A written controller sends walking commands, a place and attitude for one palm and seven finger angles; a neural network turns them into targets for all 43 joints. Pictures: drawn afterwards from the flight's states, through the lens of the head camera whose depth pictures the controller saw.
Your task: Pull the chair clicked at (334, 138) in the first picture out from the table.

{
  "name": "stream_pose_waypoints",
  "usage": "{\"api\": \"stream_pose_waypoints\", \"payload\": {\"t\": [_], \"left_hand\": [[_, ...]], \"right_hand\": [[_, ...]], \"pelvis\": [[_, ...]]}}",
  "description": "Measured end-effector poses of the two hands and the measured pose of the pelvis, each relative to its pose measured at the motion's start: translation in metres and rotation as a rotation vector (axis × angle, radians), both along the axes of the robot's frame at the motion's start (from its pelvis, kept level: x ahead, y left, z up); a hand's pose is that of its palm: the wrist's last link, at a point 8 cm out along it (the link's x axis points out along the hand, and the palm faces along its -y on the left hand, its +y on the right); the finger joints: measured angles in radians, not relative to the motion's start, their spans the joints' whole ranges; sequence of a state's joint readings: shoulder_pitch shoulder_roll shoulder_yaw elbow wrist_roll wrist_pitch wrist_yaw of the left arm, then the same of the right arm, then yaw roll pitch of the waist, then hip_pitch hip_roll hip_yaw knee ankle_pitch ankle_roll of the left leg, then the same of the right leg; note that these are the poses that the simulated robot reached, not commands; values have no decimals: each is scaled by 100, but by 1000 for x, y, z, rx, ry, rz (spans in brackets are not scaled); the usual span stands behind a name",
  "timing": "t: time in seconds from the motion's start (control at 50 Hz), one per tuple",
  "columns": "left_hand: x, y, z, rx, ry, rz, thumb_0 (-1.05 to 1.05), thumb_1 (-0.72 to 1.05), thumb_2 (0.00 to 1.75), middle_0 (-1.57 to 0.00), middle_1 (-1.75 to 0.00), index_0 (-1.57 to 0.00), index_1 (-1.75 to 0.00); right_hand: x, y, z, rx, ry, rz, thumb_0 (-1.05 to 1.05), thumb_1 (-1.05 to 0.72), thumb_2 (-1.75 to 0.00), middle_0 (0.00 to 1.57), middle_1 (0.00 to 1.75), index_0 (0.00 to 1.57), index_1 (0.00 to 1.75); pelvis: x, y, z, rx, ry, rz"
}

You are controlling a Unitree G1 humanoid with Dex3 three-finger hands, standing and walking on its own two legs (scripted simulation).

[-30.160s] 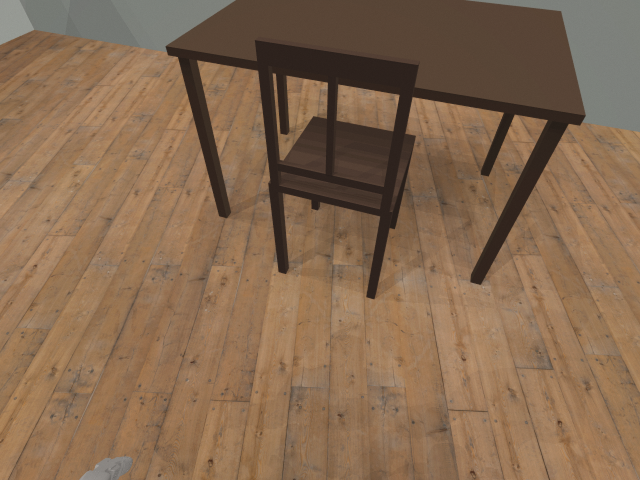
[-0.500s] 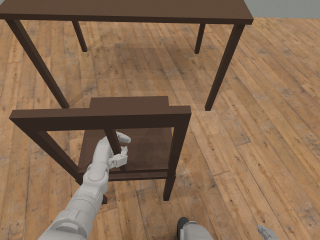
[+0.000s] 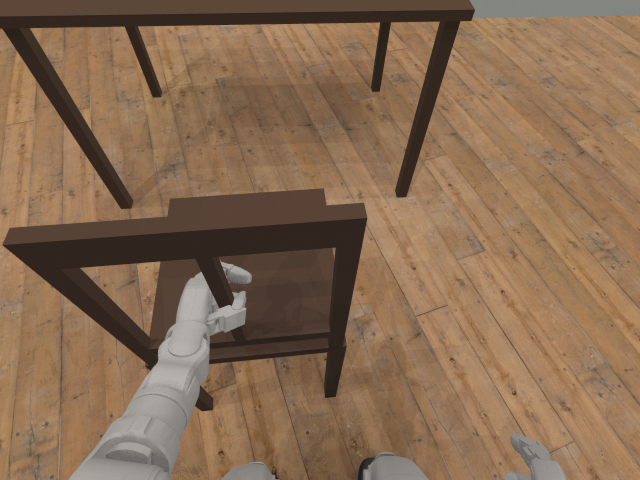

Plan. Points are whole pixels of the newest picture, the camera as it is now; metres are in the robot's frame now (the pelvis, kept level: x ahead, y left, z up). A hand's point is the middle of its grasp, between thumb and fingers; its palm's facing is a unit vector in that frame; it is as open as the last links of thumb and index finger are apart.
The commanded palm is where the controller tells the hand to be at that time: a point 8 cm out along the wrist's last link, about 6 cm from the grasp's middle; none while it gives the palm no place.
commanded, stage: stop walking, hand still on the chair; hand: left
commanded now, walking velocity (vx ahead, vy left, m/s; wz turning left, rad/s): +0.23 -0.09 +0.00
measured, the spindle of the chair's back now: (226, 301) +0.36 +0.14 -0.07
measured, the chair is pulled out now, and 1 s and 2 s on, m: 0.57 0.63 0.63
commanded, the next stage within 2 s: open the thumb and straighten the fingers in 0.86 s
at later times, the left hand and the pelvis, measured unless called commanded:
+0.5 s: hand (230, 353) +0.28 +0.13 -0.06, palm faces +0.01 -0.99 -0.17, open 5.2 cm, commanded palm +0.26 +0.18 -0.04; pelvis +0.02 -0.01 +0.01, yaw -1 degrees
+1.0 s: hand (230, 352) +0.28 +0.13 -0.06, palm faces +0.03 -0.99 -0.15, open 5.2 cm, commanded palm +0.26 +0.18 -0.04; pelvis +0.03 -0.01 +0.01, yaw +0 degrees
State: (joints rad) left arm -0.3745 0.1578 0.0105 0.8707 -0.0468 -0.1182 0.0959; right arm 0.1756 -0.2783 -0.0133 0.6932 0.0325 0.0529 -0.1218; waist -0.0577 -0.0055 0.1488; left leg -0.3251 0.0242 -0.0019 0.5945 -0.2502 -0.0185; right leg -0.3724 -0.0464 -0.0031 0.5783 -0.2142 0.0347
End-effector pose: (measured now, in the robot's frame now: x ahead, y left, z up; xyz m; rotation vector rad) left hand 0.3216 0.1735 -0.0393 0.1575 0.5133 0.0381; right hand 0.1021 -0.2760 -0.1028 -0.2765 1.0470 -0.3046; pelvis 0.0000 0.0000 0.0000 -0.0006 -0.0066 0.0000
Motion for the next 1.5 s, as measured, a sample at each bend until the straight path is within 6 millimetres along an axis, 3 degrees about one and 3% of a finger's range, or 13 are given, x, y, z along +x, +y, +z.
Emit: {"api": "stream_pose_waypoints", "payload": {"t": [0.08, 0.18, 0.32, 0.58, 0.8, 0.9, 1.06, 1.16, 1.28, 1.38, 1.5], "left_hand": [[-21, 2, 1, -9, 14, 1, 3, 72, 79, -29, -123, -50, -145], [-44, 4, 1, -11, 22, 16, 4, 72, 81, -29, -123, -50, -145], [-62, 3, 1, 0, 27, 30, 5, 70, 83, -31, -122, -50, -145], [-61, 4, 1, 13, 26, 11, 4, 68, 86, -34, -125, -50, -145], [-61, 4, 1, 8, 33, 24, 4, 69, 86, -33, -126, -50, -145], [-61, 3, 1, 4, 37, 30, 4, 69, 85, -32, -126, -50, -145], [-58, 4, -2, -42, 30, 34, 4, 67, 82, -34, -131, -50, -145], [-57, 8, 0, -30, -5, 5, 2, 45, 70, -40, -136, -50, -145], [-53, 13, -4, -8, 17, 14, 1, -4, 44, -41, -133, -48, -138], [-53, 18, -5, -3, 35, 41, 0, -33, 30, -37, -115, -40, -117], [-52, 18, -4, -13, 30, 39, -1, -48, 23, -26, -80, -28, -81]], "right_hand": [[-13, 8, 5, 11, -18, 14, 1, -91, -89, 20, 30, 20, 30], [-22, 27, -2, 87, -19, 41, 1, -90, -89, 20, 30, 20, 30], [-18, 39, -10, 145, -38, 51, 1, -90, -89, 20, 30, 20, 30], [26, 23, 5, 86, -104, 52, 1, -90, -89, 20, 30, 20, 30], [70, 29, 19, 91, -192, 88, 1, -90, -89, 20, 30, 20, 30], [74, 32, 22, 96, -197, 94, 1, -90, -89, 20, 30, 20, 30], [63, 29, 18, 121, -180, 77, 1, -90, -89, 20, 30, 20, 30], [60, 21, 12, 109, -194, 88, 1, -90, -89, 20, 30, 20, 30], [68, 19, -1, 107, -205, 101, 1, -90, -89, 20, 30, 20, 30], [83, 23, -9, 115, -234, 115, 1, -90, -89, 20, 30, 20, 30], [104, 29, -10, 118, -279, 144, 1, -90, -89, 20, 30, 20, 30]], "pelvis": [[-10, 1, 3, -17, -11, -3], [-11, -5, 3, -21, -38, 2], [-1, -11, 4, -10, -50, -4], [24, -6, 10, 1, -24, -16], [33, -9, 11, 2, -27, -13], [34, -10, 12, 0, -26, -12], [32, -10, 7, 4, 21, 11], [32, -9, -2, 1, 71, 14], [36, -6, -12, 3, 124, 16], [43, -6, -19, 2, 154, 21], [52, -7, -25, -2, 173, 32]]}}
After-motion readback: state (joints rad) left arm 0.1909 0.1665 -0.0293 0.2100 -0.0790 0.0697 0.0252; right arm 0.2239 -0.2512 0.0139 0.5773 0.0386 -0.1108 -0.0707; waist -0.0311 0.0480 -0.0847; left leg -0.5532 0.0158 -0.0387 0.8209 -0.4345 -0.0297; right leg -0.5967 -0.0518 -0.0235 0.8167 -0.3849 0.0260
